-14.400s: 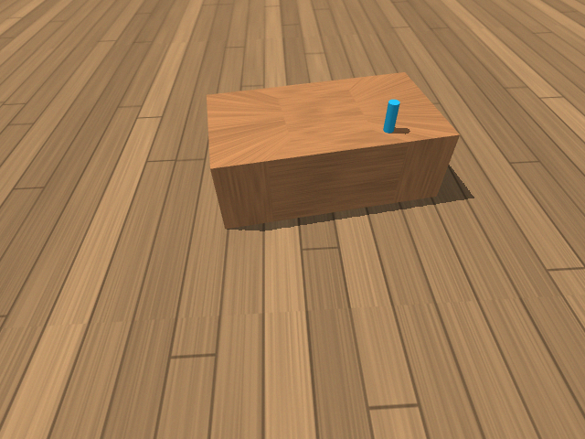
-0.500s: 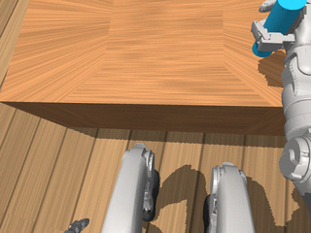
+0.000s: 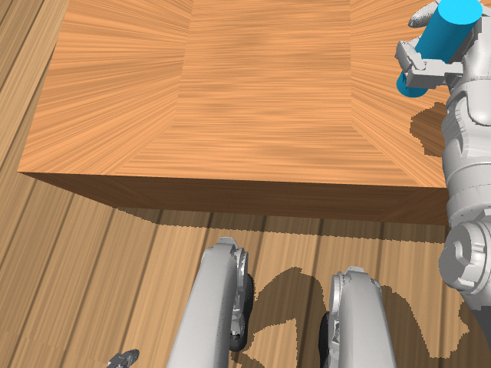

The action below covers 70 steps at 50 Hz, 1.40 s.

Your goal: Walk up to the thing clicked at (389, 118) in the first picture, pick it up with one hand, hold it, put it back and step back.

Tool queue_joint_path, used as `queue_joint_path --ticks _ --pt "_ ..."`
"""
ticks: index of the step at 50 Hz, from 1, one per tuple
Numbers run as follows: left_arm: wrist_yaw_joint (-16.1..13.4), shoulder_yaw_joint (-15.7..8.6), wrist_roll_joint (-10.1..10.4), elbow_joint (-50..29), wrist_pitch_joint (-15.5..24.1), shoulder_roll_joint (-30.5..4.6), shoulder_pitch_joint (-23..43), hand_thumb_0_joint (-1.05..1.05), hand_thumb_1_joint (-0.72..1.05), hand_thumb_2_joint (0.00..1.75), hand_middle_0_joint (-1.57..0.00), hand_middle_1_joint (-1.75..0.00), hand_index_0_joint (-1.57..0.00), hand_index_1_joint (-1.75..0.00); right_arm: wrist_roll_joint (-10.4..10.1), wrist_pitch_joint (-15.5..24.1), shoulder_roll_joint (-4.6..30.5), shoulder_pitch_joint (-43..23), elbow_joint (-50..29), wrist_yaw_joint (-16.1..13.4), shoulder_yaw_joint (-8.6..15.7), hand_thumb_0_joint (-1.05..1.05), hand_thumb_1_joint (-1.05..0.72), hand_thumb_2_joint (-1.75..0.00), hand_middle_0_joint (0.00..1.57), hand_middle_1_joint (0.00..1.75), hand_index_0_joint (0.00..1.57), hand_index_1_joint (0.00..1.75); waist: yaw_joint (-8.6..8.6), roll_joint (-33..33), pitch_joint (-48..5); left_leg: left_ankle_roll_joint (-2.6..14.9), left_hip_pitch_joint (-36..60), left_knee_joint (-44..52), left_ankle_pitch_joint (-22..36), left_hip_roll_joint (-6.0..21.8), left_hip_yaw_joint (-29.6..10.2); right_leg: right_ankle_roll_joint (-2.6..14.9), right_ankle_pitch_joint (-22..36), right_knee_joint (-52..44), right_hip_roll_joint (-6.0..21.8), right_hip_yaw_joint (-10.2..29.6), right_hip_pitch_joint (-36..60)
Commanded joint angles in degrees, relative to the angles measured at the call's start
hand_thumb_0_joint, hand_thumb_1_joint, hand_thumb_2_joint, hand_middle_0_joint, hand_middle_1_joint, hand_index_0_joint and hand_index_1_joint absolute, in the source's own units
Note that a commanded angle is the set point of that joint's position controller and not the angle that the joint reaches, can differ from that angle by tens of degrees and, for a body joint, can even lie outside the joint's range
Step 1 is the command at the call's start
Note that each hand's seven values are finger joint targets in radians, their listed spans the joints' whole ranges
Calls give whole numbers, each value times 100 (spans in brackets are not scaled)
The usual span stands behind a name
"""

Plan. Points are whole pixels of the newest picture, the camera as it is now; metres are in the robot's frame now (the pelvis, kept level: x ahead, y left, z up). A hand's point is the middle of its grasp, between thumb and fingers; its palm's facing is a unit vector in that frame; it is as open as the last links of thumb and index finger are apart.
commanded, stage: settle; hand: right
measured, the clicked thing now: (432, 53) +0.57 -0.14 +0.03
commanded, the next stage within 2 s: lift in 0.18 s
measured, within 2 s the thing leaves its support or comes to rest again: neither
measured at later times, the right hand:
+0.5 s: hand (430, 45) +0.56 -0.13 +0.06, palm faces +0.01 +1.00 -0.02, open 6.0 cm
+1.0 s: hand (489, 32) +0.49 -0.14 +0.15, palm faces +0.03 +1.00 -0.02, open 6.0 cm
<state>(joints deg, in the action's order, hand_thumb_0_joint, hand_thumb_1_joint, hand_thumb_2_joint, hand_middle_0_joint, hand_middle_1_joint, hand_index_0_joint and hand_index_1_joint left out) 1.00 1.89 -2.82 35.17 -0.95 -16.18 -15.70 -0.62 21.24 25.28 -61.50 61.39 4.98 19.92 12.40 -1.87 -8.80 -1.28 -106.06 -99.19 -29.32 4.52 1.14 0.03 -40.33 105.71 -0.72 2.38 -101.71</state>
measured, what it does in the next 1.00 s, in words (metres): rises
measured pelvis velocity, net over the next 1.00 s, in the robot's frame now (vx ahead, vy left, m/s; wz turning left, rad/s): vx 0.03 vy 0.01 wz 0.00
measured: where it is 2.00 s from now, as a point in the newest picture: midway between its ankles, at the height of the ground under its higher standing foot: (282, 346)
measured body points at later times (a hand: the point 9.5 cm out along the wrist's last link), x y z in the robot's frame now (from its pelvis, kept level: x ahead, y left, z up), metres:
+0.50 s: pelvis +0.01 +0.00 +0.03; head +0.21 -0.01 +0.43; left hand +0.05 +0.28 -0.09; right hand +0.55 -0.18 +0.06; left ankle +0.11 +0.14 -0.47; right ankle +0.05 -0.12 -0.47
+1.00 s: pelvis +0.03 +0.01 +0.11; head +0.17 +0.00 +0.54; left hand +0.11 +0.28 -0.01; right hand +0.48 -0.19 +0.16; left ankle +0.11 +0.14 -0.47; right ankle +0.05 -0.12 -0.47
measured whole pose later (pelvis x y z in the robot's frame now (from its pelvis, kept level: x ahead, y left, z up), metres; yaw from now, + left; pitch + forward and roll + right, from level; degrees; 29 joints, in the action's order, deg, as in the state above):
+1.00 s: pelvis +0.03 +0.01 +0.11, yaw +0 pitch +26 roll +2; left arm -0.7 -0.5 -0.7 36.9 1.1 -14.4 -14.7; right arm -5.6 20.0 15.5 -35.4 41.9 3.9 14.7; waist 6.4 -0.9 -9.6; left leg -0.5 -77.4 -78.3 -26.8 2.9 2.3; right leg -0.8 -36.5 83.3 1.1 2.2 -72.9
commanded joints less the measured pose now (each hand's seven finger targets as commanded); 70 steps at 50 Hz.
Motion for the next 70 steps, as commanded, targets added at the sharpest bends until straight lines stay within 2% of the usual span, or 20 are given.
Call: queue_joint_path --ticks 1,3,6,10,13,17,28,36,40,42,47,51,53,56,59,62,66,67,69,70 --pt "-59 -470 26 -108 93 -1117 -1237 0 91 88 -20 -30 -20 -29 -96 476 1039 -2459 -1101 12 129 0 -62 -139 149 153 151 153 153 -575 -3869 342 3152 950 1165 -193 32 124 1487 -1457 -13 -59 1748" --pt "-52 -440 18 -145 90 -1077 -1168 0 91 88 -20 -30 -20 -29 -82 518 1109 -2476 -1257 13 156 0 -65 -140 150 153 151 154 57 -706 -3868 353 3088 962 1150 -198 41 109 1555 -1533 -4 -55 1877" --pt "-39 -465 18 -155 92 -1099 -1187 0 91 88 -20 -30 -20 -29 -90 519 986 -2352 -1158 47 91 0 -65 -140 148 153 150 153 110 -691 -3853 359 3155 1000 1228 -203 53 107 1620 -1571 7 -31 1961" --pt "-56 -465 24 -231 98 -1069 -1157 0 91 88 -20 -30 -20 -29 -101 584 1212 -2637 -1618 27 181 0 -64 -141 146 153 148 153 31 -739 -4187 346 3355 1129 1100 -214 24 121 1486 -1677 6 -49 2113" --pt "-67 -474 17 -153 104 -1083 -1176 0 91 88 -20 -30 -20 -29 -137 565 1017 -2405 -1431 21 100 0 -70 -143 147 155 148 155 50 -795 -4059 361 3338 1133 1168 -217 47 104 1564 -1713 4 -36 2179" --pt "-96 -476 12 -145 113 -1073 -1175 0 90 89 -19 -29 -19 -29 -128 590 1070 -2591 -1740 15 83 0 -59 -136 149 150 149 150 54 -867 -4146 364 3329 1195 1164 -225 45 87 1619 -1773 19 -24 2386" --pt "-128 -549 85 -222 175 -978 -1033 0 90 88 -19 -28 -19 -28 -222 500 820 -1787 -2112 -83 55 0 -60 -134 149 149 149 149 -126 -562 -4190 345 4119 1659 1236 -255 38 104 1615 -2207 21 -44 2713" --pt "-187 -562 160 -216 255 -849 -829 0 90 89 -19 -28 -19 -28 -367 433 516 -870 -2554 -137 -59 0 -60 -135 149 149 149 149 -332 -339 -3834 309 4688 2203 1191 -297 38 119 1590 -2696 31 -73 3174" --pt "-202 -599 171 -153 287 -836 -830 0 89 89 -19 -28 -19 -29 -439 387 248 -312 -2755 -117 -194 0 -57 -133 147 148 148 148 -423 -451 -3626 352 4755 2339 1674 -330 63 50 2263 -2911 79 -27 3774" --pt "-209 -608 204 -166 316 -815 -747 0 89 90 -19 -28 -19 -29 -486 369 161 -264 -2986 -112 -276 0 -57 -135 148 149 148 149 -410 -389 -3434 328 4868 2536 1528 -335 80 59 2105 -3112 86 7 3913" --pt "-226 -627 251 -209 383 -772 -569 0 88 90 -19 -28 -19 -29 -592 343 55 400 -3425 -124 -342 0 -56 -133 144 146 145 146 -621 -206 -3206 312 5448 2983 1417 -350 65 67 1945 -3589 85 -1 4202" --pt "-244 -633 298 -226 453 -694 -429 0 88 91 -19 -28 -18 -29 -669 270 -367 1185 -3569 -128 -668 0 -57 -131 142 144 143 144 -639 -54 -2875 284 5879 3379 1366 -373 79 85 1865 -3933 64 -51 4483" --pt "-267 -613 308 -234 485 -666 -369 0 88 91 -20 -28 -19 -29 -691 277 -256 1277 -3984 -175 -640 0 -57 -133 142 145 143 145 -763 -122 -2636 282 5998 3564 1340 -376 39 76 1832 -4118 74 -80 4588" --pt "-296 -629 331 -207 544 -690 -304 0 88 91 -20 -29 -19 -30 -742 295 -351 1309 -4022 -173 -691 0 -59 -133 142 145 143 145 -631 -19 -2260 264 5973 3814 1260 -394 52 81 1731 -4355 107 -12 4872" --pt "-322 -673 292 -101 620 -709 -280 0 87 91 -20 -29 -18 -30 -754 338 -315 1608 -3879 -182 -610 0 -57 -134 143 146 144 146 -710 -3 -2096 268 6168 3983 1291 -400 57 76 1807 -4535 104 -29 5061" --pt "-331 -663 285 -173 660 -694 -213 0 88 90 -19 -29 -18 -29 -743 385 -411 1697 -4204 -103 -822 0 -55 -132 141 145 142 145 -754 -142 -2148 274 6451 4166 1408 -398 68 52 1946 -4769 89 -54 5453" --pt "-323 -618 293 -211 715 -617 -97 0 89 89 -19 -28 -19 -29 -839 422 -387 2047 -4424 -62 -742 0 -55 -131 140 144 142 144 -911 -6 -2168 229 7032 4453 1520 -383 -19 56 2026 -4939 84 -136 5533" --pt "-324 -585 315 -231 727 -581 -54 0 88 90 -19 -28 -19 -29 -853 412 -517 2199 -4398 -53 -881 0 -56 -133 141 145 143 145 -888 26 -2092 225 7092 4487 1591 -386 0 45 2107 -4992 79 -142 5613" --pt "-344 -633 306 -160 721 -642 -76 0 88 89 -19 -28 -19 -29 -865 384 -396 2389 -4244 -55 -725 0 -59 -133 143 146 143 146 -906 105 -1940 210 7194 4590 1708 -397 -18 53 2206 -5043 78 -161 5644" --pt "-345 -637 323 -134 732 -650 -89 0 89 89 -19 -28 -19 -29 -896 361 -565 2468 -4143 -21 -822 0 -59 -135 144 147 145 147 -807 189 -1813 209 7120 4632 1730 -414 32 62 2225 -5115 91 -127 5716"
